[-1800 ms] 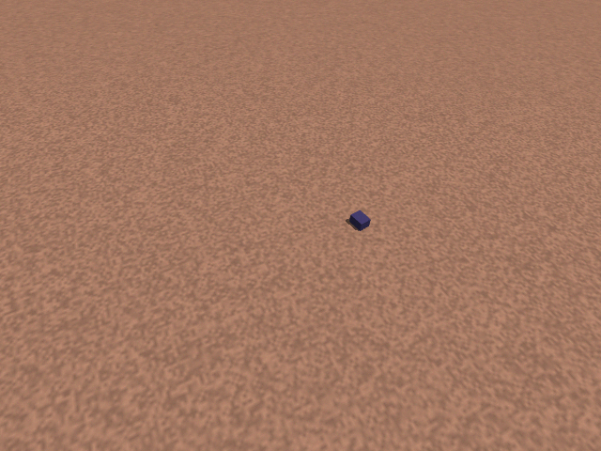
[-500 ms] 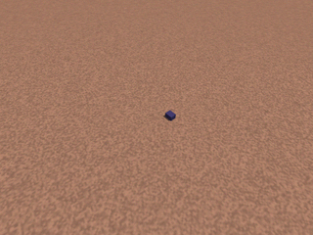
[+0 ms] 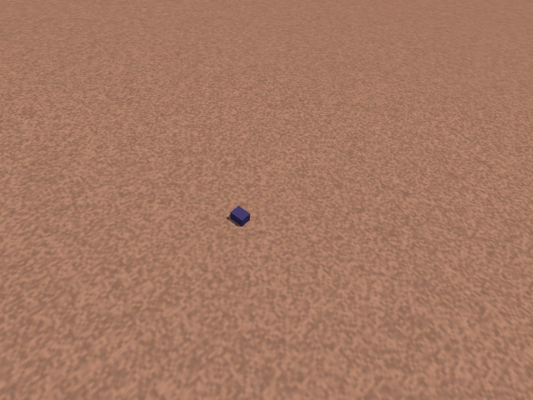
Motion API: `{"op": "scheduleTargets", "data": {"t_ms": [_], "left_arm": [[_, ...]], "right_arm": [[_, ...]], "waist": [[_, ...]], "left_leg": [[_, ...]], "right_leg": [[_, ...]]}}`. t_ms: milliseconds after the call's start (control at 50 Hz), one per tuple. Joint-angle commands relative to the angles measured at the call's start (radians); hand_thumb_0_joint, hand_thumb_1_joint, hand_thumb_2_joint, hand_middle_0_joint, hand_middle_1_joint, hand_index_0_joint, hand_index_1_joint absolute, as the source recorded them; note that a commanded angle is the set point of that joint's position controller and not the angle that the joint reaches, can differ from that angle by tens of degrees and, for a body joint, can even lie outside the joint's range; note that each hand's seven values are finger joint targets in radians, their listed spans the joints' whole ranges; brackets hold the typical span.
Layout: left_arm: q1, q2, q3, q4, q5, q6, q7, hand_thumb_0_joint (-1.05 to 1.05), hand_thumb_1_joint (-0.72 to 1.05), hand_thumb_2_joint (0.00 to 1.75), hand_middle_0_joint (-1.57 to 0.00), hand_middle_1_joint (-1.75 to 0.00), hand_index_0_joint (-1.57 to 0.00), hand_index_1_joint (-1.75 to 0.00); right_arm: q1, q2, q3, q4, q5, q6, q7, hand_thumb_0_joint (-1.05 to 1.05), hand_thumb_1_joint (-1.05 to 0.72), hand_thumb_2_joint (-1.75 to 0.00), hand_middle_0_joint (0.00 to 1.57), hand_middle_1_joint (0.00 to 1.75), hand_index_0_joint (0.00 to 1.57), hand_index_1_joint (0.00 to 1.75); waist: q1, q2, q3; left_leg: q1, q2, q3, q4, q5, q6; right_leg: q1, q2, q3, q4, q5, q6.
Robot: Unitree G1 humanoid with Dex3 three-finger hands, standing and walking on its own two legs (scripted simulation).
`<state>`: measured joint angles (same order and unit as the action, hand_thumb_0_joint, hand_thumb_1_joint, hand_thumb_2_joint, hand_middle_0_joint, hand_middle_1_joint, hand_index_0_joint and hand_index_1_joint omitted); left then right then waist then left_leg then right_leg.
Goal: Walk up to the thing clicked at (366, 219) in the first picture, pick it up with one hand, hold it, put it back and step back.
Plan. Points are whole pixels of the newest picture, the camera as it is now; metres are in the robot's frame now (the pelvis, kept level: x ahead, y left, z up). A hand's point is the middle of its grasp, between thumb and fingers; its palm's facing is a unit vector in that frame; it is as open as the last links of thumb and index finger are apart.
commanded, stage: walk up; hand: left
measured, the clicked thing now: (240, 216) +1.06 +0.12 -0.73
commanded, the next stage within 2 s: none
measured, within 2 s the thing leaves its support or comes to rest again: neither
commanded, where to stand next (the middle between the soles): +0.68 -0.06 m, yaw -7 degrees
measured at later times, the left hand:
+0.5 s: hand (169, 281) +0.36 +0.20 -0.10, palm faces -0.14 -0.91 -0.40, open 7.4 cm
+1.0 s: hand (168, 235) +0.49 +0.24 -0.13, palm faces -0.20 -0.91 -0.35, open 7.4 cm
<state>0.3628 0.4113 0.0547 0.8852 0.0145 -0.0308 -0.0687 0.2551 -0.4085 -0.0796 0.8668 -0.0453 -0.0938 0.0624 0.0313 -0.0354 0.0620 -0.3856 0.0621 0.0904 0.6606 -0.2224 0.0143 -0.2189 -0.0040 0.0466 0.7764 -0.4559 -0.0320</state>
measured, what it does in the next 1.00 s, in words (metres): walks ahead: right foot, then left foot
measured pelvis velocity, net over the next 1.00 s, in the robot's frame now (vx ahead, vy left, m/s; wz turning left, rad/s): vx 0.40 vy -0.03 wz -0.16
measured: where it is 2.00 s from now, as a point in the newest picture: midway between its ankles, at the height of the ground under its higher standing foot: (276, 298)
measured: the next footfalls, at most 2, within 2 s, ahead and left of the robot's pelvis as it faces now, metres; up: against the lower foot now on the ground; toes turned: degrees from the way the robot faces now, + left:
right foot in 0.36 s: +0.30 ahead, -0.17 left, +0.00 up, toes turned -8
left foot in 0.76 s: +0.47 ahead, +0.08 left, +0.00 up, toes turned -2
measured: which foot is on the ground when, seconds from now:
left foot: down 0.00-0.38, up 0.40-0.74, down 0.76-1.00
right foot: up 0.00-0.34, down 0.36-0.78, up 0.80-1.00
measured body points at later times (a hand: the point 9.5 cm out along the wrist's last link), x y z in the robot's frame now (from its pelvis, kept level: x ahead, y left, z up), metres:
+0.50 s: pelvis +0.20 -0.05 +0.01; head +0.22 -0.08 +0.45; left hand +0.36 +0.24 -0.07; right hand +0.20 -0.38 -0.12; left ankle +0.18 +0.11 -0.65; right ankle +0.26 -0.17 -0.72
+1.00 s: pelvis +0.40 -0.03 +0.02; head +0.42 -0.02 +0.46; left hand +0.50 +0.28 -0.11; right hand +0.40 -0.36 -0.08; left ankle +0.43 +0.08 -0.72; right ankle +0.43 -0.18 -0.67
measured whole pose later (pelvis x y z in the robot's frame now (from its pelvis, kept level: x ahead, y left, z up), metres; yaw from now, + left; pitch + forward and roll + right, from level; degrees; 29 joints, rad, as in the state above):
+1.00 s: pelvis +0.40 -0.03 +0.02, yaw -9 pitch -3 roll +1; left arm 0.31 0.45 0.05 0.90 0.00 -0.05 -0.06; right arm 0.32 -0.40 -0.05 0.82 -0.02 -0.08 0.05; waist -0.01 -0.05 0.08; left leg -0.22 0.05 0.11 0.54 -0.26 0.02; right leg -0.48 -0.06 -0.01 0.93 -0.37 -0.02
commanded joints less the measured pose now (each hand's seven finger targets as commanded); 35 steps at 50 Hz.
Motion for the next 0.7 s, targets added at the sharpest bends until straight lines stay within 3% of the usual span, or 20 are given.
{"op": "scheduleTargets", "data": {"t_ms": [0, 20, 60, 80, 120, 140, 180, 240, 280, 300, 320, 340, 360, 380, 400, 440, 480, 540, 620, 680], "left_arm": [[-0.042, 0.265, 0.05, -0.107, -0.002, -0.043, 0.04, 0.0, 0.9, 0.9, -0.2, -0.3, -0.2, -0.3], [-0.034, 0.257, 0.054, -0.083, -0.011, -0.043, 0.035, 0.0, 0.9, 0.9, -0.2, -0.3, -0.2, -0.3], [-0.018, 0.237, 0.057, -0.06, -0.012, -0.046, 0.023, 0.0, 0.9, 0.9, -0.2, -0.3, -0.2, -0.3], [-0.026, 0.217, 0.055, -0.062, -0.012, -0.042, 0.016, 0.0, 0.9, 0.9, -0.2, -0.3, -0.2, -0.3], [-0.082, 0.19, 0.047, -0.086, -0.013, -0.038, 0.004, 0.0, 0.9, 0.9, -0.2, -0.3, -0.2, -0.3], [-0.125, 0.183, 0.047, -0.103, -0.012, -0.037, -0.002, 0.0, 0.9, 0.9, -0.2, -0.3, -0.2, -0.3], [-0.176, 0.168, 0.044, -0.121, -0.006, -0.035, -0.014, 0.0, 0.9, 0.9, -0.2, -0.3, -0.2, -0.3], [-0.181, 0.162, 0.05, -0.123, -0.008, -0.033, -0.021, 0.0, 0.9, 0.9, -0.2, -0.3, -0.2, -0.3], [-0.144, 0.171, 0.057, -0.099, -0.006, -0.033, -0.017, 0.0, 0.9, 0.9, -0.2, -0.3, -0.2, -0.3], [-0.066, 0.197, 0.07, -0.077, -0.008, -0.038, -0.009, 0.0, 0.9, 0.9, -0.2, -0.3, -0.2, -0.3], [0.024, 0.246, 0.092, -0.045, -0.005, -0.048, 0.003, 0.0, 0.9, 0.9, -0.2, -0.3, -0.2, -0.3], [0.108, 0.332, 0.122, -0.049, 0.001, -0.055, 0.019, 0.0, 0.9, 0.9, -0.2, -0.3, -0.2, -0.3], [0.075, 0.387, 0.119, -0.087, -0.011, -0.059, 0.026, 0.0, 0.9, 0.9, -0.2, -0.3, -0.2, -0.3], [0.002, 0.375, 0.11, -0.099, -0.029, -0.055, 0.027, 0.0, 0.9, 0.9, -0.2, -0.3, -0.2, -0.3], [-0.048, 0.346, 0.103, -0.108, -0.037, -0.052, 0.031, 0.0, 0.9, 0.9, -0.2, -0.3, -0.2, -0.3], [-0.099, 0.297, 0.089, -0.119, -0.029, -0.058, 0.035, 0.0, 0.9, 0.9, -0.2, -0.3, -0.2, -0.3], [-0.106, 0.277, 0.082, -0.123, -0.019, -0.068, 0.032, 0.0, 0.9, 0.9, -0.2, -0.3, -0.2, -0.3], [-0.09, 0.279, 0.084, -0.132, -0.01, -0.077, 0.032, 0.0, 0.9, 0.9, -0.2, -0.3, -0.2, -0.3], [-0.048, 0.281, 0.085, -0.135, -0.007, -0.078, 0.028, 0.0, 0.9, 0.9, -0.2, -0.3, -0.2, -0.3], [-0.08, 0.291, 0.078, -0.139, -0.008, -0.075, 0.028, 0.0, 0.9, 0.9, -0.2, -0.3, -0.2, -0.3]], "right_arm": [[0.096, -0.346, -0.1, -0.076, 0.042, -0.028, -0.033, 0.0, -0.9, -0.9, 0.2, 0.3, 0.2, 0.3], [0.056, -0.3, -0.077, -0.085, 0.041, -0.028, -0.033, 0.0, -0.9, -0.9, 0.2, 0.3, 0.2, 0.3], [0.064, -0.263, -0.058, -0.082, 0.035, -0.034, -0.036, 0.0, -0.9, -0.9, 0.2, 0.3, 0.2, 0.3], [0.077, -0.261, -0.058, -0.079, 0.033, -0.037, -0.035, 0.0, -0.9, -0.9, 0.2, 0.3, 0.2, 0.3], [0.094, -0.263, -0.057, -0.084, 0.029, -0.037, -0.036, 0.0, -0.9, -0.9, 0.2, 0.3, 0.2, 0.3], [0.104, -0.27, -0.059, -0.087, 0.026, -0.036, -0.036, 0.0, -0.9, -0.9, 0.2, 0.3, 0.2, 0.3], [0.101, -0.282, -0.06, -0.093, 0.028, -0.033, -0.035, 0.0, -0.9, -0.9, 0.2, 0.3, 0.2, 0.3], [0.082, -0.294, -0.06, -0.107, 0.03, -0.021, -0.034, 0.0, -0.9, -0.9, 0.2, 0.3, 0.2, 0.3], [0.061, -0.292, -0.061, -0.116, 0.032, -0.009, -0.036, 0.0, -0.9, -0.9, 0.2, 0.3, 0.2, 0.3], [0.051, -0.274, -0.053, -0.124, 0.034, -0.005, -0.037, 0.0, -0.9, -0.9, 0.2, 0.3, 0.2, 0.3], [0.103, -0.215, -0.03, -0.122, 0.035, -0.002, -0.035, 0.0, -0.9, -0.9, 0.2, 0.3, 0.2, 0.3], [0.149, -0.149, -0.004, -0.139, 0.037, -0.002, -0.035, 0.0, -0.9, -0.9, 0.2, 0.3, 0.2, 0.3], [0.142, -0.189, -0.009, -0.138, 0.046, 0.008, -0.037, 0.0, -0.9, -0.9, 0.2, 0.3, 0.2, 0.3], [0.1, -0.264, -0.036, -0.113, 0.034, 0.022, -0.047, 0.0, -0.9, -0.9, 0.2, 0.3, 0.2, 0.3], [0.102, -0.266, -0.037, -0.093, 0.043, 0.027, -0.044, 0.0, -0.9, -0.9, 0.2, 0.3, 0.2, 0.3], [0.154, -0.239, -0.03, -0.061, 0.041, 0.029, -0.036, 0.0, -0.9, -0.9, 0.2, 0.3, 0.2, 0.3], [0.192, -0.232, -0.034, -0.035, 0.03, 0.031, -0.022, 0.0, -0.9, -0.9, 0.2, 0.3, 0.2, 0.3], [0.129, -0.218, -0.039, -0.051, 0.022, 0.034, -0.006, 0.0, -0.9, -0.9, 0.2, 0.3, 0.2, 0.3], [0.029, -0.201, -0.039, -0.085, 0.015, 0.016, 0.005, 0.0, -0.9, -0.9, 0.2, 0.3, 0.2, 0.3], [0.024, -0.193, -0.045, -0.084, 0.018, 0.0, 0.007, 0.0, -0.9, -0.9, 0.2, 0.3, 0.2, 0.3]], "waist": [[-0.082, 0.132, -0.013], [-0.056, 0.117, 0.035], [-0.052, 0.177, 0.036], [-0.057, 0.189, 0.019], [-0.061, 0.185, 0.015], [-0.071, 0.185, 0.019], [-0.075, 0.184, 0.021], [-0.06, 0.202, -0.018], [-0.028, 0.152, -0.044], [0.024, 0.075, -0.086], [0.062, -0.089, -0.15], [0.09, -0.292, -0.196], [0.074, -0.252, -0.152], [0.048, -0.093, -0.073], [0.025, -0.057, -0.026], [-0.019, -0.092, 0.007], [-0.037, -0.112, -0.009], [-0.02, -0.121, 0.009], [0.014, -0.099, 0.005], [-0.012, -0.096, -0.004]], "left_leg": [[0.354, 0.395, -0.673, -0.484, -0.542, 0.208], [0.287, 0.329, -0.518, -0.462, -0.427, 0.189], [0.263, 0.253, -0.319, -0.437, -0.134, 0.16], [0.273, 0.242, -0.258, -0.424, -0.009, 0.171], [0.291, 0.244, -0.172, -0.405, 0.147, 0.204], [0.287, 0.25, -0.148, -0.401, 0.191, 0.213], [0.27, 0.233, -0.082, -0.375, 0.24, 0.201], [0.243, 0.209, -0.042, -0.33, 0.179, 0.162], [0.178, 0.219, -0.038, -0.251, 0.125, 0.149], [0.145, 0.193, -0.011, -0.102, 0.185, 0.126], [0.069, 0.119, 0.046, 0.146, 0.165, 0.092], [-0.134, 0.015, 0.056, 0.419, -0.1, 0.05], [-0.288, -0.05, -0.027, 0.543, -0.301, 0.023], [-0.248, 0.025, -0.126, 0.588, -0.283, 0.023], [-0.241, 0.05, -0.145, 0.569, -0.217, 0.03], [-0.193, 0.081, -0.14, 0.458, -0.155, 0.027], [-0.127, 0.072, -0.108, 0.392, -0.105, 0.013], [-0.141, 0.073, -0.082, 0.24, -0.076, -0.012], [-0.093, 0.056, -0.056, 0.061, -0.027, -0.013], [0.039, 0.032, -0.039, -0.038, 0.012, 0.001]], "right_leg": [[-0.542, -0.011, 0.118, 0.445, 0.021, -0.028], [-0.506, -0.035, 0.11, 0.406, 0.079, -0.017], [-0.435, -0.068, 0.076, 0.306, 0.14, 0.006], [-0.412, -0.064, 0.061, 0.27, 0.138, 0.016], [-0.392, -0.067, 0.029, 0.166, 0.127, 0.032], [-0.38, -0.073, 0.007, 0.114, 0.131, 0.032], [-0.329, -0.082, -0.038, 0.003, 0.192, 0.019], [-0.186, -0.049, -0.097, -0.127, 0.275, -0.001], [-0.035, -0.027, -0.125, -0.165, 0.312, -0.011], [0.101, -0.008, -0.117, -0.217, 0.319, -0.023], [0.258, 0.004, -0.079, -0.255, 0.244, -0.036], [0.391, -0.191, 0.26, -0.338, 0.043, -0.098], [0.34, -0.394, 0.674, -0.536, -0.104, -0.217], [0.178, -0.403, 0.656, -0.537, -0.176, -0.253], [0.12, -0.346, 0.522, -0.532, -0.135, -0.235], [0.023, -0.257, 0.341, -0.518, -0.031, -0.191], [-0.034, -0.215, 0.232, -0.495, 0.099, -0.189], [-0.067, -0.208, 0.195, -0.523, -0.006, -0.205], [-0.061, -0.218, 0.176, -0.499, 0.01, -0.196], [-0.111, -0.223, 0.15, -0.441, 0.077, -0.175]]}}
